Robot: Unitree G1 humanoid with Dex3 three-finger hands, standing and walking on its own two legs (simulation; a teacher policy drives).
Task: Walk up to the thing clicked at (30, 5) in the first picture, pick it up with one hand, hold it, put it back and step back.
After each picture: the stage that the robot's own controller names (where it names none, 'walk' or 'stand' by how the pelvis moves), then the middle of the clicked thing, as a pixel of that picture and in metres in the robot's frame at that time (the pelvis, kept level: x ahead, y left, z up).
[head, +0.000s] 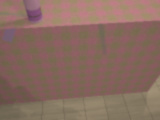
stand; out of the picture +0.71 +0.24 +0.14
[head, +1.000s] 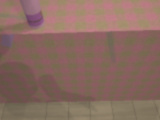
walk; out of the picture +0.62 +0.24 +0.14
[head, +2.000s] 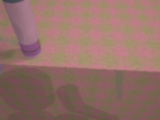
stand; (24, 26) +0.46 +0.20 +0.16
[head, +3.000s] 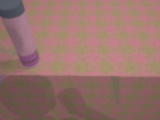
stand; (22, 38) +0.44 +0.21 +0.14
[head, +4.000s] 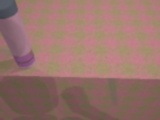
stand; (16, 38) +0.43 +0.23 +0.13
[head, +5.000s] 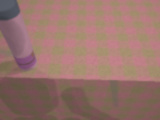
stand; (18, 39) +0.42 +0.22 +0.13
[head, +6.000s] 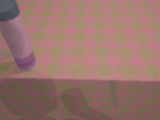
stand; (17, 40) +0.43 +0.22 +0.13
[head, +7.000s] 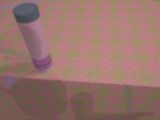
rise first; (36, 42) +0.42 +0.19 +0.14
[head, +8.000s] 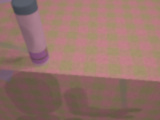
go down; (33, 35) +0.46 +0.18 +0.14
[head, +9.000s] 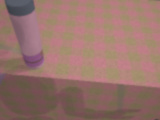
go down; (28, 37) +0.43 +0.18 +0.14
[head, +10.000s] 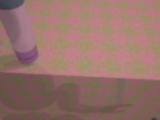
close in; (20, 32) +0.43 +0.19 +0.15
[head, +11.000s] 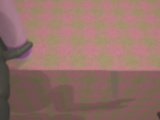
close; (9, 26) +0.44 +0.21 +0.17
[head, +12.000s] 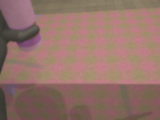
lift; (14, 1) +0.34 +0.15 +0.36
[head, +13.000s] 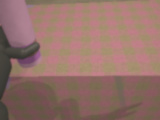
lift; (16, 22) +0.36 +0.17 +0.28
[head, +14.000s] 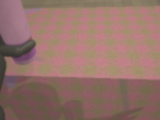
hold; (10, 18) +0.33 +0.18 +0.31
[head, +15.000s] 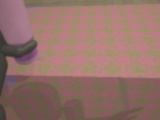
hold; (12, 18) +0.34 +0.17 +0.31
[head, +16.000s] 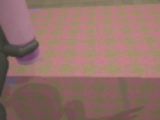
crouch; (14, 18) +0.34 +0.17 +0.31
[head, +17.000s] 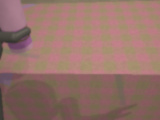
crouch; (7, 7) +0.39 +0.20 +0.31
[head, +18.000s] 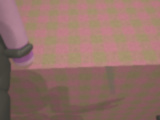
lower; (11, 28) +0.45 +0.20 +0.17
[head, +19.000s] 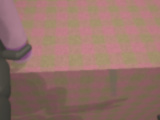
lower; (9, 26) +0.44 +0.19 +0.17
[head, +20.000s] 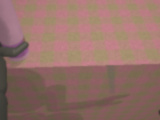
lower; (6, 23) +0.45 +0.20 +0.17
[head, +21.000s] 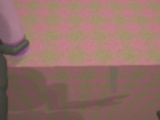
lower; (6, 21) +0.45 +0.20 +0.17
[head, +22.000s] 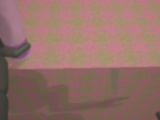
loosen; (8, 24) +0.45 +0.20 +0.17
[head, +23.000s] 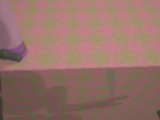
withdraw; (5, 28) +0.44 +0.20 +0.17
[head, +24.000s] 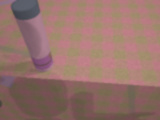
sink last; (36, 40) +0.41 +0.18 +0.15
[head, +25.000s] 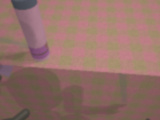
stand; (33, 30) +0.46 +0.20 +0.14
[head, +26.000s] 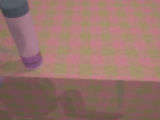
stand; (25, 38) +0.42 +0.19 +0.15
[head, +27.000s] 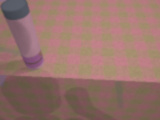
stand; (26, 39) +0.43 +0.20 +0.13
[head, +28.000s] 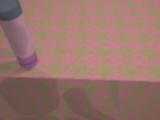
stand; (20, 40) +0.43 +0.22 +0.13
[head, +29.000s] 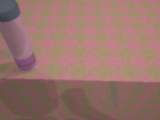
stand; (18, 41) +0.42 +0.22 +0.13
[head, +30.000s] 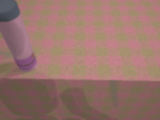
stand; (18, 41) +0.42 +0.22 +0.13
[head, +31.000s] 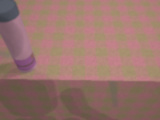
walk; (17, 41) +0.42 +0.22 +0.13
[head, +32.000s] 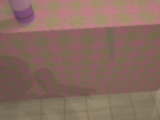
walk; out of the picture +0.57 +0.22 +0.16
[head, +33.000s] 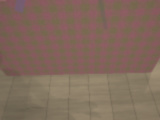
walk; out of the picture +0.91 +0.26 +0.15
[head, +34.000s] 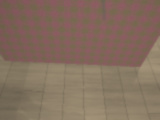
stand; out of the picture +1.08 +0.19 +0.15
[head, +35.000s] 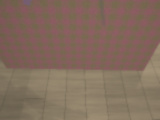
stand; out of the picture +1.03 +0.21 +0.13
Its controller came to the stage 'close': yes
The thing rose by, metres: 0.21
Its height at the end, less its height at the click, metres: +0.00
